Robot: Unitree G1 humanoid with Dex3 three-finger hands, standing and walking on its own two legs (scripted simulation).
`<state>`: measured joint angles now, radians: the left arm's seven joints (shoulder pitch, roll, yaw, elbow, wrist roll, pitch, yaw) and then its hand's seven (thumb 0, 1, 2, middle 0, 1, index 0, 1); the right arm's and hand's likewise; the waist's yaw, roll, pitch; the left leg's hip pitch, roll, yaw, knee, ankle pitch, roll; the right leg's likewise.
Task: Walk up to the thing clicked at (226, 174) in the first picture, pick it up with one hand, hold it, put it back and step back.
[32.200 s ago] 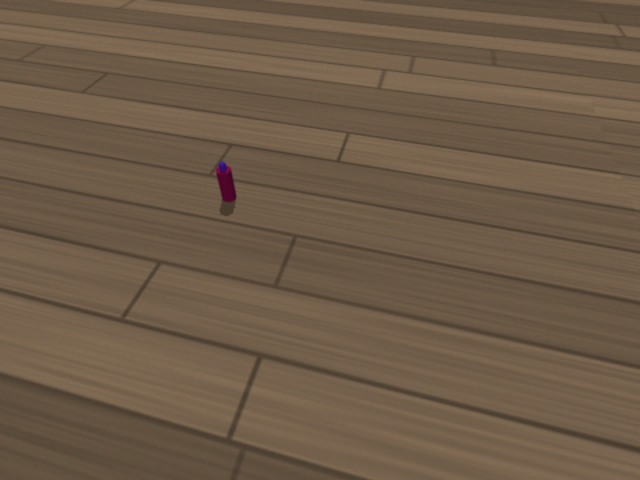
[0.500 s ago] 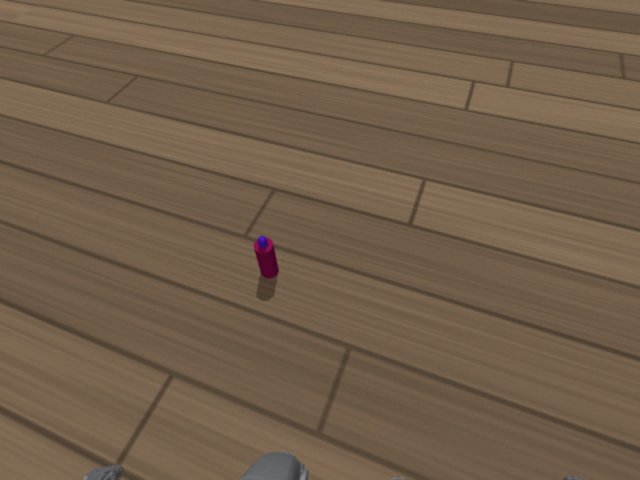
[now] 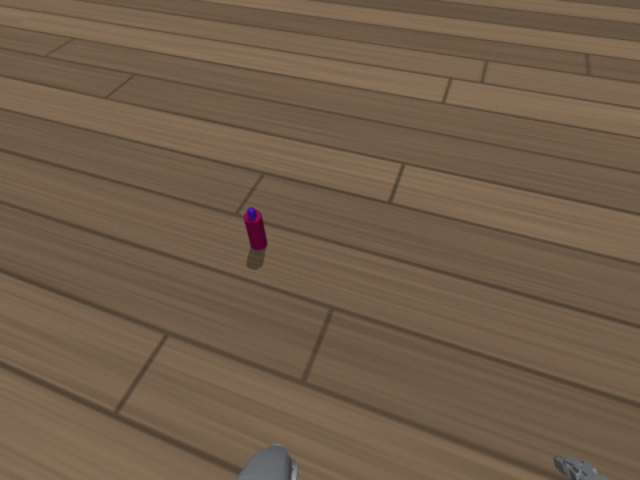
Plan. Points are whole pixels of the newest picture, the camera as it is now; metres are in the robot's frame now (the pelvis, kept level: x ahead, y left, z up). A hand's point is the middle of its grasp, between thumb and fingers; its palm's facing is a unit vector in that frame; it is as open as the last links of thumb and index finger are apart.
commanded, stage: step back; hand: left
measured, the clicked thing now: (255, 227) +1.04 +0.33 -0.65
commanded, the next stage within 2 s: stand in 1.06 s
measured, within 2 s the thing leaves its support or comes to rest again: neither
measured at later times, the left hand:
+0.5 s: hand out of the picture +0.03 +0.28 -0.13, palm faces +0.08 -0.91 -0.42, open 7.4 cm
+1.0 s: hand out of the picture +0.08 +0.29 -0.14, palm faces +0.10 -0.93 -0.36, open 7.4 cm
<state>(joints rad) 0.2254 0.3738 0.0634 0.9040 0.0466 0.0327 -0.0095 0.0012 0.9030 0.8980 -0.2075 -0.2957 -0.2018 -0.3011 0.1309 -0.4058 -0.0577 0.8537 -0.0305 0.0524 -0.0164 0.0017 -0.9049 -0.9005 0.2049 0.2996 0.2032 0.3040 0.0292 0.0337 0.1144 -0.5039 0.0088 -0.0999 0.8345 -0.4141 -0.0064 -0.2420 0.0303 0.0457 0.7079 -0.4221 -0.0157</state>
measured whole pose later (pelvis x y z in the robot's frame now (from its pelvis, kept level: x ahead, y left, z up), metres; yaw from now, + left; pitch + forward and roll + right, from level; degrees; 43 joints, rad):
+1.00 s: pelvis +0.03 +0.02 +0.02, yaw +6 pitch -2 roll -1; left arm 0.11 0.38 0.02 1.05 0.01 -0.02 0.01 0.00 0.90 0.90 -0.21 -0.30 -0.20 -0.30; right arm 0.05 -0.32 -0.02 1.07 -0.02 -0.01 0.01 0.00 -0.91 -0.90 0.20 0.30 0.20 0.30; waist 0.02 -0.01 0.09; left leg -0.28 0.03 0.01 0.57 -0.26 -0.01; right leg -0.18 -0.03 -0.03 0.53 -0.32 0.02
